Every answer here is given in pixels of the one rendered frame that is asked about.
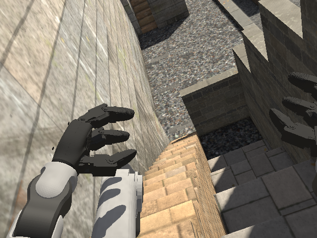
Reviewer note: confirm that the left robot hand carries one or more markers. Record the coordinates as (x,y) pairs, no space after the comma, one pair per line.
(78,139)

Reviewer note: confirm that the left robot thigh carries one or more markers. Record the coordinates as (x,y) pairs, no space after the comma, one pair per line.
(120,200)

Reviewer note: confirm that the left robot forearm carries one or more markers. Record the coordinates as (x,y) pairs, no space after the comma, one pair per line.
(49,198)

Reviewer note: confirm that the right robot hand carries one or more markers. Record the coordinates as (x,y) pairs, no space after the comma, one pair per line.
(295,133)

